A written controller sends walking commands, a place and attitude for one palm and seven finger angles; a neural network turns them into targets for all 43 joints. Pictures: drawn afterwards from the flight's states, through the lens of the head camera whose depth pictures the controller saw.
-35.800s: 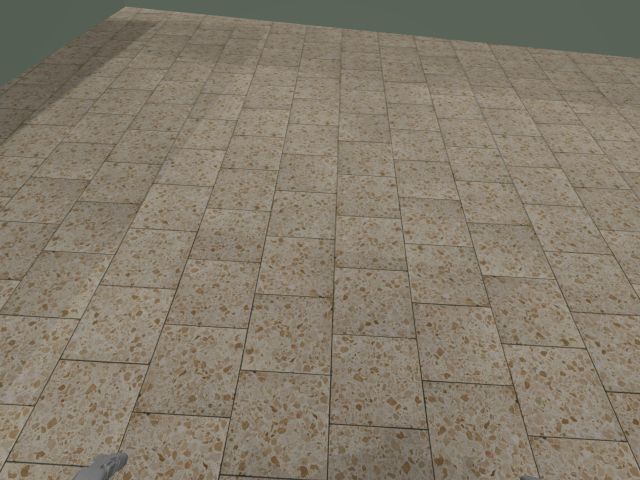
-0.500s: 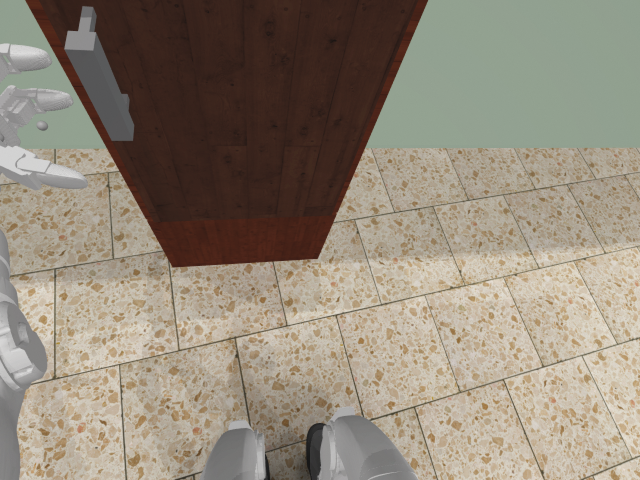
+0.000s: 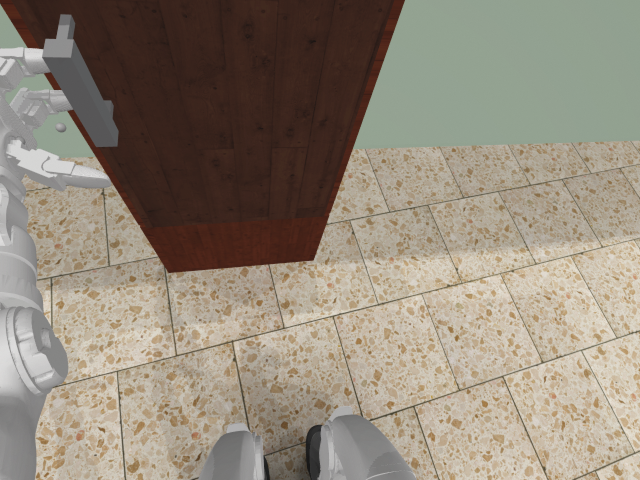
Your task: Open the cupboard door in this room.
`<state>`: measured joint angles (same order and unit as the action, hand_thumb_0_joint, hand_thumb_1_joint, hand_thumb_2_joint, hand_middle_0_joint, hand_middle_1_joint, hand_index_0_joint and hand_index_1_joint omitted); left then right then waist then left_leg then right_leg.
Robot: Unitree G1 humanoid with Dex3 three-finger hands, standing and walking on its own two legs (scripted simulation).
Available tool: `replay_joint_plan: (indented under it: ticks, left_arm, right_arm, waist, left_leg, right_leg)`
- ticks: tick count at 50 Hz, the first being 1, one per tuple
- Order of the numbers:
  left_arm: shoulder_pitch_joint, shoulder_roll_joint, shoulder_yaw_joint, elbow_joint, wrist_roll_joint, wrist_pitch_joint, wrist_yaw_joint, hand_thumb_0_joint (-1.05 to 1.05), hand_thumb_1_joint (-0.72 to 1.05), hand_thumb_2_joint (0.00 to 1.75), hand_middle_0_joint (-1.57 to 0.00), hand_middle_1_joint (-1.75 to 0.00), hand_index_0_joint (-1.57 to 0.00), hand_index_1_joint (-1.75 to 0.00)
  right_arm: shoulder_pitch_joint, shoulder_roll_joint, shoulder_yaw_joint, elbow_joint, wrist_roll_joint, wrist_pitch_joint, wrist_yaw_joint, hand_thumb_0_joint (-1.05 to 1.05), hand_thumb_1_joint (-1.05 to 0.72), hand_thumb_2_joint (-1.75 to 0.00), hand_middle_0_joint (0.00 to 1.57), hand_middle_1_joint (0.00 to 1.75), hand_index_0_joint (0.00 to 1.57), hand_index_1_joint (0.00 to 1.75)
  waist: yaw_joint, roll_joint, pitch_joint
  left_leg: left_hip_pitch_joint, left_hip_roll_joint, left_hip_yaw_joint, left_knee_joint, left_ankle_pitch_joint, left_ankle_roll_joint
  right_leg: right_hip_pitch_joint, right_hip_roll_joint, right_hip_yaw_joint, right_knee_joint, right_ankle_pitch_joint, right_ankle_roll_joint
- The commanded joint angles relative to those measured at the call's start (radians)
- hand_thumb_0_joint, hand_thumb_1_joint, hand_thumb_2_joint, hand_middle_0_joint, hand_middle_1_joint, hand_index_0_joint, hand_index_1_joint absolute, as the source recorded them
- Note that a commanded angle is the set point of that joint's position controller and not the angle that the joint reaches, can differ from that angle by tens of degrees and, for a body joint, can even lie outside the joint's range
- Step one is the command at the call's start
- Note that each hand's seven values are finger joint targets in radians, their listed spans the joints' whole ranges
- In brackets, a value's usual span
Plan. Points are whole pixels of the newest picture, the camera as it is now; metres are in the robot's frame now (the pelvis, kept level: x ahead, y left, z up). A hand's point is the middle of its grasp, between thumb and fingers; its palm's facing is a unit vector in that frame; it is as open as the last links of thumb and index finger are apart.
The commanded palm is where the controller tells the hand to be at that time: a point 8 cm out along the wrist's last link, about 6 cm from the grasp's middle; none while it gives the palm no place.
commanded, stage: slide the fingers in behind the handle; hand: left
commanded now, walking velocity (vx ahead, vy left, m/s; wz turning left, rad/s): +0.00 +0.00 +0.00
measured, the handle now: (88, 85) +0.57 +0.24 +0.07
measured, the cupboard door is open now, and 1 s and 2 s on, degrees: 0 1 1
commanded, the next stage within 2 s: close the thumb around the handle in 0.94 s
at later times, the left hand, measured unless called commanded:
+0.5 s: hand (90, 132) +0.50 +0.23 +0.07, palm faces +0.05 -1.00 -0.01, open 14.1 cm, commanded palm +0.48 +0.25 +0.06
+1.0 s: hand (95, 134) +0.50 +0.22 +0.06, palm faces +0.06 -1.00 -0.01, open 14.0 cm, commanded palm +0.48 +0.25 +0.06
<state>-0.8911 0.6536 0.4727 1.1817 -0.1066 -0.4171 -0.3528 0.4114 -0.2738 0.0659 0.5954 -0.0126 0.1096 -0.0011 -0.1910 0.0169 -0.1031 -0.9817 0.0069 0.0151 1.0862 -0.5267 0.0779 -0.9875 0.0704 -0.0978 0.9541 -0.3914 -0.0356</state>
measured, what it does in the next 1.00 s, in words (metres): stands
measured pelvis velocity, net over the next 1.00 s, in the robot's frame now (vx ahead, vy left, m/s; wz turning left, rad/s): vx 0.00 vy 0.00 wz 0.01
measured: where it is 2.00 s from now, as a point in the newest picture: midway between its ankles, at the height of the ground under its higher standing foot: outside the picture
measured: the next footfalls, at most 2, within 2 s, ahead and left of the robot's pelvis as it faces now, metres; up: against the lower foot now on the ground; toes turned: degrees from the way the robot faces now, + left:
none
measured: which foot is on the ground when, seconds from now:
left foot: down 0.00-1.00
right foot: down 0.00-1.00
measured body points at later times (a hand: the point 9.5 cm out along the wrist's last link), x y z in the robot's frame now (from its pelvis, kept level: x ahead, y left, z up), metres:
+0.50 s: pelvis +0.00 -0.01 +0.00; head +0.14 +0.03 +0.43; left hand +0.49 +0.28 +0.07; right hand +0.02 -0.27 -0.10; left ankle -0.02 +0.06 -0.66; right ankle +0.03 -0.11 -0.66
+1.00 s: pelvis +0.00 +0.00 +0.00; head +0.14 +0.03 +0.43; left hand +0.49 +0.27 +0.07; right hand +0.00 -0.27 -0.10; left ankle -0.02 +0.06 -0.66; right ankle +0.03 -0.11 -0.66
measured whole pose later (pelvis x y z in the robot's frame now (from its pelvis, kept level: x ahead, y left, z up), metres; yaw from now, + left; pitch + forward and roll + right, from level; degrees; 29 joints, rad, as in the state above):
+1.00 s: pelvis +0.00 +0.00 +0.00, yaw +0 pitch +23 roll -4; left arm -0.87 0.55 0.41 1.18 -0.11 -0.43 -0.27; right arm 0.41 -0.27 0.05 0.61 -0.01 0.10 0.01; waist -0.17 0.02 -0.11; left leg -0.95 0.00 0.02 1.08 -0.53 0.07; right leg -0.96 0.07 -0.09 0.96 -0.40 -0.04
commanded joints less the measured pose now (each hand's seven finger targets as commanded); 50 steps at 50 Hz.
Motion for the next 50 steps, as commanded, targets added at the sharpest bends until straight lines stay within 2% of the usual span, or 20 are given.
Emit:
replay_joint_plan:
  ticks: [1, 3, 6, 7, 13, 16, 18, 21, 23, 24, 28, 30, 34, 35, 40, 41, 42, 43, 45, 50]
  left_arm:
    - [-0.382, 0.227, -0.016, -0.187, -0.03, -0.029, -0.015, 0.0, -0.5, 0.3, -0.3, -1.2, -0.3, -1.2]
    - [-0.394, 0.21, -0.025, -0.198, -0.033, -0.022, -0.005, 0.0, -0.5, 0.3, -0.3, -1.2, -0.3, -1.2]
    - [-0.418, 0.222, -0.004, -0.273, -0.038, -0.053, 0.019, 0.0, -0.5, 0.3, -0.3, -1.2, -0.3, -1.2]
    - [-0.403, 0.217, 0.003, -0.269, -0.041, -0.061, 0.027, 0.0, -0.5, 0.3, -0.3, -1.2, -0.3, -1.2]
    - [-0.383, 0.176, -0.034, -0.219, -0.024, -0.066, 0.042, 0.0, -0.5, 0.3, -0.3, -1.2, -0.3, -1.2]
    - [-0.404, 0.166, -0.052, -0.231, -0.017, -0.065, 0.039, 0.0, -0.5, 0.3, -0.3, -1.2, -0.3, -1.2]
    - [-0.413, 0.129, -0.075, -0.224, -0.023, -0.062, 0.037, 0.0, -0.5, 0.3, -0.3, -1.2, -0.3, -1.2]
    - [-0.403, 0.125, -0.065, -0.237, -0.038, -0.067, 0.038, 0.0, -0.5, 0.3, -0.3, -1.2, -0.3, -1.2]
    - [-0.41, 0.09, -0.084, -0.221, -0.041, -0.062, 0.045, 0.0, -0.5, 0.3, -0.3, -1.2, -0.3, -1.2]
    - [-0.397, 0.11, -0.064, -0.21, -0.039, -0.059, 0.051, 0.0, -0.5, 0.3, -0.3, -1.2, -0.3, -1.2]
    - [-0.412, 0.114, -0.063, -0.232, -0.023, -0.065, 0.077, 0.0, -0.5, 0.3, -0.3, -1.2, -0.3, -1.2]
    - [-0.379, 0.167, -0.009, -0.241, -0.017, -0.076, 0.092, 0.0, -0.5, 0.3, -0.3, -1.2, -0.3, -1.2]
    - [-0.373, 0.187, -0.001, -0.225, -0.005, -0.076, 0.103, 0.0, -0.5, 0.3, -0.3, -1.2, -0.3, -1.2]
    - [-0.369, 0.193, 0.006, -0.237, -0.006, -0.082, 0.103, 0.0, -0.5, 0.3, -0.3, -1.2, -0.3, -1.2]
    - [-0.38, 0.17, -0.014, -0.256, -0.018, -0.093, 0.079, 0.0, -0.5, 0.3, -0.3, -1.2, -0.3, -1.2]
    - [-0.361, 0.155, -0.028, -0.244, -0.018, -0.09, 0.074, 0.0, -0.5, 0.3, -0.3, -1.2, -0.3, -1.2]
    - [-0.393, 0.091, -0.08, -0.245, -0.025, -0.087, 0.068, 0.0, -0.5, 0.3, -0.3, -1.2, -0.3, -1.2]
    - [-0.381, 0.109, -0.055, -0.229, -0.03, -0.084, 0.067, 0.0, -0.5, 0.3, -0.3, -1.2, -0.3, -1.2]
    - [-0.395, 0.132, -0.043, -0.225, -0.031, -0.082, 0.07, 0.0, -0.5, 0.3, -0.3, -1.2, -0.3, -1.2]
    - [-0.437, 0.114, -0.067, -0.192, -0.015, -0.079, 0.085, 0.0, -0.5, 0.3, -0.3, -1.2, -0.3, -1.2]
  right_arm:
    - [0.177, -0.205, -0.072, -0.032, 0.006, -0.001, -0.015, 0.0, -0.9, -0.9, 0.2, 0.3, 0.2, 0.3]
    - [0.176, -0.204, -0.074, -0.033, 0.006, 0.0, -0.015, 0.0, -0.9, -0.9, 0.2, 0.3, 0.2, 0.3]
    - [0.177, -0.199, -0.08, -0.034, 0.002, -0.004, -0.012, 0.0, -0.9, -0.9, 0.2, 0.3, 0.2, 0.3]
    - [0.177, -0.197, -0.082, -0.033, 0.001, -0.006, -0.01, 0.0, -0.9, -0.9, 0.2, 0.3, 0.2, 0.3]
    - [0.164, -0.192, -0.078, -0.027, 0.003, -0.007, -0.005, 0.0, -0.9, -0.9, 0.2, 0.3, 0.2, 0.3]
    - [0.161, -0.19, -0.077, -0.029, 0.004, -0.008, -0.008, 0.0, -0.9, -0.9, 0.2, 0.3, 0.2, 0.3]
    - [0.159, -0.187, -0.079, -0.024, 0.004, -0.01, -0.007, 0.0, -0.9, -0.9, 0.2, 0.3, 0.2, 0.3]
    - [0.159, -0.189, -0.082, -0.024, 0.004, -0.013, -0.006, 0.0, -0.9, -0.9, 0.2, 0.3, 0.2, 0.3]
    - [0.159, -0.186, -0.083, -0.019, 0.003, -0.015, -0.004, 0.0, -0.9, -0.9, 0.2, 0.3, 0.2, 0.3]
    - [0.161, -0.189, -0.083, -0.019, 0.003, -0.016, -0.004, 0.0, -0.9, -0.9, 0.2, 0.3, 0.2, 0.3]
    - [0.16, -0.183, -0.082, -0.027, 0.001, -0.016, -0.001, 0.0, -0.9, -0.9, 0.2, 0.3, 0.2, 0.3]
    - [0.169, -0.186, -0.085, -0.037, -0.003, -0.017, 0.001, 0.0, -0.9, -0.9, 0.2, 0.3, 0.2, 0.3]
    - [0.159, -0.181, -0.079, -0.047, 0.001, -0.019, 0.0, 0.0, -0.9, -0.9, 0.2, 0.3, 0.2, 0.3]
    - [0.16, -0.182, -0.08, -0.052, 0.0, -0.02, 0.0, 0.0, -0.9, -0.9, 0.2, 0.3, 0.2, 0.3]
    - [0.16, -0.183, -0.08, -0.047, 0.002, -0.021, -0.002, 0.0, -0.9, -0.9, 0.2, 0.3, 0.2, 0.3]
    - [0.157, -0.182, -0.081, -0.045, 0.005, -0.019, -0.001, 0.0, -0.9, -0.9, 0.2, 0.3, 0.2, 0.3]
    - [0.154, -0.179, -0.081, -0.037, 0.005, -0.019, -0.001, 0.0, -0.9, -0.9, 0.2, 0.3, 0.2, 0.3]
    - [0.158, -0.184, -0.084, -0.03, 0.003, -0.02, -0.001, 0.0, -0.9, -0.9, 0.2, 0.3, 0.2, 0.3]
    - [0.163, -0.191, -0.084, -0.028, 0.003, -0.018, -0.005, 0.0, -0.9, -0.9, 0.2, 0.3, 0.2, 0.3]
    - [0.164, -0.189, -0.081, -0.017, 0.0, -0.023, -0.006, 0.0, -0.9, -0.9, 0.2, 0.3, 0.2, 0.3]
  waist:
    - [-0.004, 0.199, -0.472]
    - [-0.005, 0.187, -0.449]
    - [0.008, 0.229, -0.529]
    - [0.008, 0.196, -0.532]
    - [0.001, 0.166, -0.46]
    - [-0.003, 0.2, -0.486]
    - [-0.014, 0.167, -0.469]
    - [-0.001, 0.191, -0.496]
    - [-0.012, 0.168, -0.484]
    - [-0.006, 0.146, -0.479]
    - [0.003, 0.173, -0.493]
    - [0.022, 0.159, -0.529]
    - [0.022, 0.119, -0.486]
    - [0.028, 0.145, -0.501]
    - [0.02, 0.162, -0.515]
    - [0.024, 0.179, -0.514]
    - [-0.001, 0.171, -0.491]
    - [0.009, 0.163, -0.483]
    - [0.005, 0.155, -0.475]
    - [-0.012, 0.154, -0.444]
  left_leg:
    - [0.4, 0.037, -0.11, -0.128, 0.595, -0.07]
    - [0.397, 0.036, -0.115, -0.138, 0.565, -0.069]
    - [0.449, 0.036, -0.116, -0.127, 0.629, -0.079]
    - [0.438, 0.034, -0.114, -0.123, 0.625, -0.076]
    - [0.37, 0.027, -0.098, -0.129, 0.546, -0.061]
    - [0.388, 0.025, -0.099, -0.128, 0.552, -0.062]
    - [0.381, 0.027, -0.099, -0.124, 0.542, -0.059]
    - [0.423, 0.03, -0.109, -0.126, 0.588, -0.071]
    - [0.414, 0.03, -0.11, -0.121, 0.575, -0.068]
    - [0.394, 0.029, -0.107, -0.122, 0.56, -0.065]
    - [0.393, 0.025, -0.103, -0.122, 0.579, -0.067]
    - [0.392, 0.025, -0.103, -0.116, 0.614, -0.068]
    - [0.309, 0.018, -0.085, -0.128, 0.532, -0.054]
    - [0.327, 0.018, -0.086, -0.126, 0.555, -0.055]
    - [0.37, 0.023, -0.091, -0.127, 0.571, -0.06]
    - [0.387, 0.025, -0.091, -0.13, 0.583, -0.065]
    - [0.405, 0.028, -0.099, -0.131, 0.582, -0.068]
    - [0.401, 0.03, -0.102, -0.131, 0.57, -0.07]
    - [0.396, 0.029, -0.108, -0.133, 0.556, -0.068]
    - [0.368, 0.025, -0.111, -0.131, 0.51, -0.067]
  right_leg:
    - [0.209, -0.002, 0.063, -0.069, 0.299, 0.011]
    - [0.201, -0.002, 0.059, -0.075, 0.279, 0.011]
    - [0.217, -0.002, 0.065, -0.066, 0.314, 0.008]
    - [0.234, -0.001, 0.066, -0.065, 0.324, 0.009]
    - [0.254, -0.003, 0.075, -0.07, 0.317, 0.009]
    - [0.244, -0.006, 0.077, -0.064, 0.319, 0.008]
    - [0.24, -0.006, 0.076, -0.068, 0.316, 0.011]
    - [0.226, -0.005, 0.069, -0.062, 0.32, 0.007]
    - [0.213, -0.006, 0.068, -0.063, 0.313, 0.01]
    - [0.223, -0.006, 0.069, -0.062, 0.311, 0.011]
    - [0.238, -0.009, 0.072, -0.053, 0.332, 0.009]
    - [0.269, -0.006, 0.074, -0.043, 0.36, 0.006]
    - [0.325, -0.01, 0.084, -0.048, 0.36, 0.01]
    - [0.323, -0.009, 0.086, -0.046, 0.371, 0.006]
    - [0.302, -0.007, 0.083, -0.051, 0.359, 0.007]
    - [0.286, -0.006, 0.08, -0.054, 0.351, 0.008]
    - [0.249, -0.006, 0.074, -0.06, 0.333, 0.011]
    - [0.243, -0.004, 0.07, -0.061, 0.316, 0.01]
    - [0.231, -0.005, 0.068, -0.058, 0.303, 0.007]
    - [0.203, -0.007, 0.068, -0.056, 0.273, 0.007]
